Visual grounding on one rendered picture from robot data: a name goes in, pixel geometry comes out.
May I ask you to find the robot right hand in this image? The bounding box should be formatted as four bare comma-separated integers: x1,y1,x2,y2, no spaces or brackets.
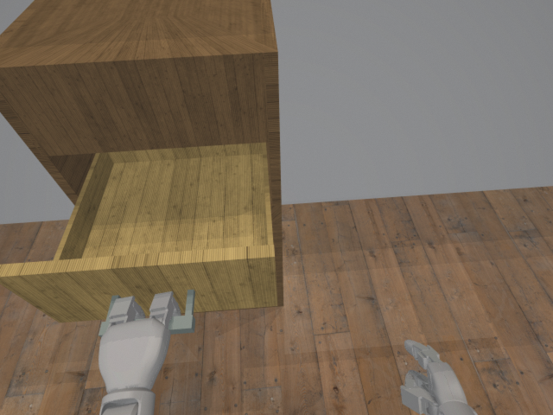
400,340,467,415

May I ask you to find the handle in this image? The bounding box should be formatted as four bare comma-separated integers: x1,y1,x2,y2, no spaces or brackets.
99,290,195,337

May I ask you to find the drawer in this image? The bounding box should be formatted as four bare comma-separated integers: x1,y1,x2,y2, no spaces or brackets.
0,143,277,322

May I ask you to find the robot left forearm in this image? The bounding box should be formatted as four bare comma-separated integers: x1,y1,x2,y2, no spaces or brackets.
99,387,156,415

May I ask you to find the robot left hand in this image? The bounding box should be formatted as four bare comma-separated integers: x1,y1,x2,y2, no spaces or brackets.
99,291,181,393

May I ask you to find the cabinet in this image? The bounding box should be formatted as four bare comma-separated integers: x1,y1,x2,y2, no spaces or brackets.
0,0,283,314

